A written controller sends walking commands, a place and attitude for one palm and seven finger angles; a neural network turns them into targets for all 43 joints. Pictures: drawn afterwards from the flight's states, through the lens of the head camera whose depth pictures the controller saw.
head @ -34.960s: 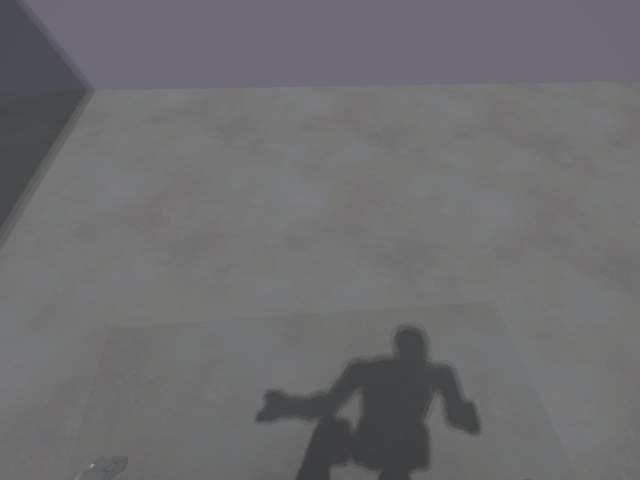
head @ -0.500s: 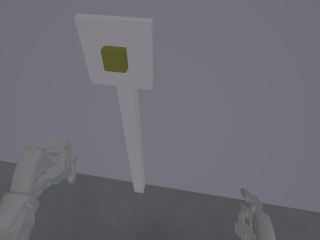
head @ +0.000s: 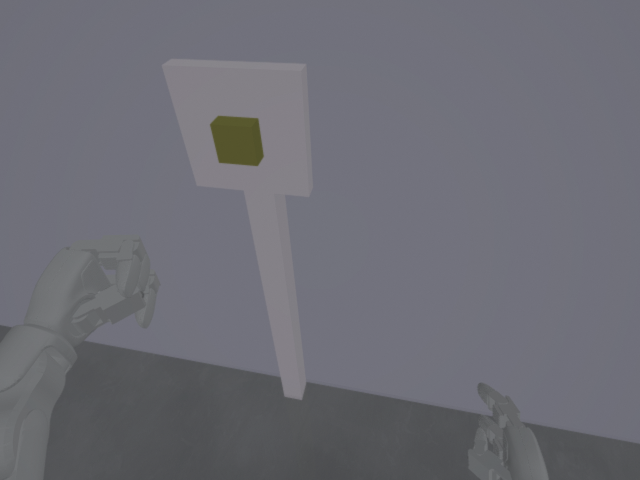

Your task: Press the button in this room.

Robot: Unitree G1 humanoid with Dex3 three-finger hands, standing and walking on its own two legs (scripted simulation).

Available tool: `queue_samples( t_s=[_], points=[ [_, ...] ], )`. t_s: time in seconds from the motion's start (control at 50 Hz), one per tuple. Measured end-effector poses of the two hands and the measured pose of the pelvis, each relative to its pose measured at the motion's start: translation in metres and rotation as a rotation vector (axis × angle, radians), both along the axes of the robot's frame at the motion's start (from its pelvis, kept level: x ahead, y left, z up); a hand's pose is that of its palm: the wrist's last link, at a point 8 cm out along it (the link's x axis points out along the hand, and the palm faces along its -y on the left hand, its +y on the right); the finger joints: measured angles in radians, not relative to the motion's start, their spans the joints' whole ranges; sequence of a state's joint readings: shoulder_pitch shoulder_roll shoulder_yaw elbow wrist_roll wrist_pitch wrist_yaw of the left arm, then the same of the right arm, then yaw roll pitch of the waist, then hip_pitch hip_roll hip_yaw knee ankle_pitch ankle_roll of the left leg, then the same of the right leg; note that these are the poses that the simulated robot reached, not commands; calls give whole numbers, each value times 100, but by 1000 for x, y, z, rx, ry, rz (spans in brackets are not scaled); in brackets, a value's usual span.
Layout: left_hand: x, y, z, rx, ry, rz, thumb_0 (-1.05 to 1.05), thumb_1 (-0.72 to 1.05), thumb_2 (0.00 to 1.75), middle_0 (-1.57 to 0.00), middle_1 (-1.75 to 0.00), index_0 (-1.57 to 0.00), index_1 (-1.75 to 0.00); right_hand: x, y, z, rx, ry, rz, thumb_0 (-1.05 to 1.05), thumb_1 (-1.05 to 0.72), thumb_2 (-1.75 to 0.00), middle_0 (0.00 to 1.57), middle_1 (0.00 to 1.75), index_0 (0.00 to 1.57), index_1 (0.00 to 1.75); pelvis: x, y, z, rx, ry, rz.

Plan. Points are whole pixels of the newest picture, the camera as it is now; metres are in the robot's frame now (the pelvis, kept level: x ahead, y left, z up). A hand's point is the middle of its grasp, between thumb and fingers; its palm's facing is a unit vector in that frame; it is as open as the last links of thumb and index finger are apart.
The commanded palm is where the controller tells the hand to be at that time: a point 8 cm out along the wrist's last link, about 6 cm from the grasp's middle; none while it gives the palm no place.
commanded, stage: raise the hand and make a fist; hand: left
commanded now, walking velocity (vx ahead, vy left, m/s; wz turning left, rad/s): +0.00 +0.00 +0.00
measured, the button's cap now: (238, 140) +0.55 +0.20 +0.19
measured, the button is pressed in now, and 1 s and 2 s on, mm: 0 0 0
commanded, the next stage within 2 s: aim a knuckle at the button in 0.28 s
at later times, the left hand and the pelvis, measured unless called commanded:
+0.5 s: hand (148, 299) +0.23 +0.20 +0.18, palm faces -0.06 -1.00 -0.08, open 3.1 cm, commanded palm +0.22 +0.25 +0.19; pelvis +0.00 +0.00 +0.00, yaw +0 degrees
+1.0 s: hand (200, 238) +0.34 +0.19 +0.17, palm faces -0.06 -1.00 -0.03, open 3.1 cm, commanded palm +0.32 +0.24 +0.18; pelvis +0.00 +0.00 +0.00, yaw -2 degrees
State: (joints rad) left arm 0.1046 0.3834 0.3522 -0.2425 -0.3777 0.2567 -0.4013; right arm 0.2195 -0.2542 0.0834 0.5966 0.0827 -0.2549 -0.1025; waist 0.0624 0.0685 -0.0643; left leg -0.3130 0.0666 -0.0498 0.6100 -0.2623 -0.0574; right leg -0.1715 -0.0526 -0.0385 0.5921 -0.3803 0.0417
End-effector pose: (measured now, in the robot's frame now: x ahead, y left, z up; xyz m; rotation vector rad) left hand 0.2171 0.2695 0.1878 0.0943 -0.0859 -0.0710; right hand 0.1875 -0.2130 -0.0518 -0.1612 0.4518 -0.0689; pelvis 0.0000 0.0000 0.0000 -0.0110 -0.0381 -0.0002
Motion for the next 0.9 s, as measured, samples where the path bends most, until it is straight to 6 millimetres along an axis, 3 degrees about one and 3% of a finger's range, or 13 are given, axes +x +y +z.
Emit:
queue_samples(
  t_s=[0.1,0.26,0.5,0.78,0.9],
  points=[
    [-3,-7,-11,-13,34,2,2,89,90,-130,-150,-130,-150,-3,-7,2,-7,2,-13,2,-90,-90,20,30,20,30,0,-3,1,4,1,-7],
    [-9,-9,0,-5,-57,20,2,89,90,-130,-150,-130,-150,-3,-10,4,-23,-1,-8,2,-90,-90,20,30,20,30,0,-5,1,1,-11,-4],
    [-2,-10,-5,-24,-26,4,2,89,90,-130,-150,-131,-150,-2,-3,2,-11,3,-1,2,-90,-90,20,30,20,30,-3,-3,1,1,-13,0],
    [60,-33,-9,-45,2,-30,2,89,90,-130,-150,-131,-150,-19,-5,-8,-16,72,-49,2,-90,-90,20,30,20,30,-7,0,2,7,-2,-12],
    [86,-28,-8,-65,10,1,2,89,90,-130,-150,-130,-150,-30,-14,-14,-23,125,-87,2,-90,-90,20,30,20,30,-4,-1,2,11,10,-24]
  ],
)
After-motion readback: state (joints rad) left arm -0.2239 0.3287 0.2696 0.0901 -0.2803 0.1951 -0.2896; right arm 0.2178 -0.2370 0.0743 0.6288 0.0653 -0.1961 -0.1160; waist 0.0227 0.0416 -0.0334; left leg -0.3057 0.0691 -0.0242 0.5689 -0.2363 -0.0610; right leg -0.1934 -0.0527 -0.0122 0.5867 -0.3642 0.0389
